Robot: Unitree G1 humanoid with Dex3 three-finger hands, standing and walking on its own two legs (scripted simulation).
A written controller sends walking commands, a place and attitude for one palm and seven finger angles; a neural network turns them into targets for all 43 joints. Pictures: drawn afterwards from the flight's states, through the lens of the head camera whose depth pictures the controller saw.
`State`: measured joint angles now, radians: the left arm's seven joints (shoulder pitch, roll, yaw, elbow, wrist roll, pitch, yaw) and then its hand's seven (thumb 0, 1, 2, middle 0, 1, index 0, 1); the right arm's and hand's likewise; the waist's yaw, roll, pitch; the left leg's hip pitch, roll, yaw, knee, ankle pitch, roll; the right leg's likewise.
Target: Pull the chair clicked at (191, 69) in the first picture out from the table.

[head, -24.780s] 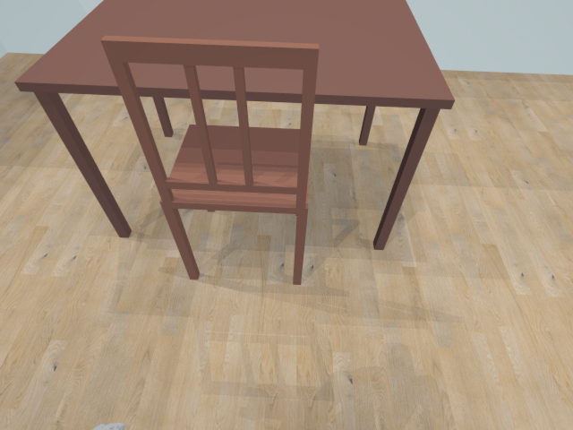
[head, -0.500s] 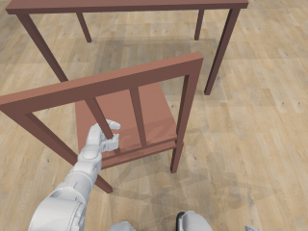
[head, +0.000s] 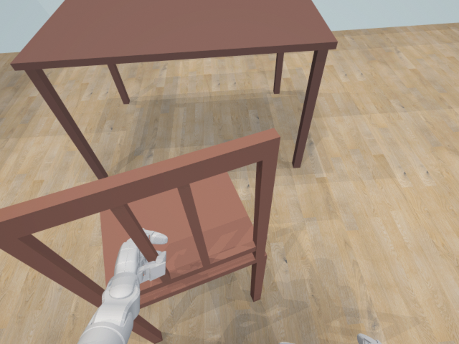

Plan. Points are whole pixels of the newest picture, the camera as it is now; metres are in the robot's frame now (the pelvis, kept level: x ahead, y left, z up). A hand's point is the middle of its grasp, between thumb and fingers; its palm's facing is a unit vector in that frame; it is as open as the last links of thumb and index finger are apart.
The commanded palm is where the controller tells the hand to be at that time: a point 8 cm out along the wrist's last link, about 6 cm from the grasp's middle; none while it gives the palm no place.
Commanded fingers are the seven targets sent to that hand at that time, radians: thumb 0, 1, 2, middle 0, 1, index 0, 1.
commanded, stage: stop walking, hand still on the chair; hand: left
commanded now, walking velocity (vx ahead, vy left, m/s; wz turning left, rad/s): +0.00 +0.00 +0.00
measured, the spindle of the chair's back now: (146, 248) +0.30 +0.18 -0.04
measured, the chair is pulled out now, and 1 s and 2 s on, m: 0.58 0.58 0.58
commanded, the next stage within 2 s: open the thumb and straighten the fingers in 0.64 s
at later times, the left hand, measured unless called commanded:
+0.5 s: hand (158, 263) +0.28 +0.16 -0.07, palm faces +0.02 -0.98 -0.21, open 5.7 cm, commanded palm +0.26 +0.21 -0.04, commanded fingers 0.00 0.90 0.90 -0.50 -1.45 -0.50 -1.45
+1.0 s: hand (155, 259) +0.29 +0.17 -0.07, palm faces +0.01 -0.98 -0.20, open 8.4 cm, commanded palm +0.26 +0.22 -0.05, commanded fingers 0.00 -0.55 0.20 -0.40 -1.16 -0.40 -1.16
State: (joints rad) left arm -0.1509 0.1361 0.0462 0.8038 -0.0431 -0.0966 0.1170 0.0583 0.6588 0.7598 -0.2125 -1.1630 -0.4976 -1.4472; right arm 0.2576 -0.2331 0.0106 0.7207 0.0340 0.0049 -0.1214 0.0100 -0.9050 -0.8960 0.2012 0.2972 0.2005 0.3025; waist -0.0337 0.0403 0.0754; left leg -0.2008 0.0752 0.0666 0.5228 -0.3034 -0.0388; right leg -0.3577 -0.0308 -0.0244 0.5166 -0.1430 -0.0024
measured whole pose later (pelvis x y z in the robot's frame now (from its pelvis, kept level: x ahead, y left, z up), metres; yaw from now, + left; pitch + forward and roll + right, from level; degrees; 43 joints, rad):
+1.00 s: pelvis +0.03 +0.02 -0.01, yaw +3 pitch +6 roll +0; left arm 0.05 0.17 -0.05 0.41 -0.03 0.03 0.07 0.02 0.18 0.56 -0.34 -1.34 -0.49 -1.44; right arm 0.21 -0.27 -0.01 0.66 0.04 -0.07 -0.02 0.01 -0.90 -0.90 0.20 0.30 0.20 0.30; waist -0.05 0.02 -0.02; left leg -0.35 0.04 0.03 0.63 -0.38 -0.03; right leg -0.48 -0.07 -0.05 0.62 -0.23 0.02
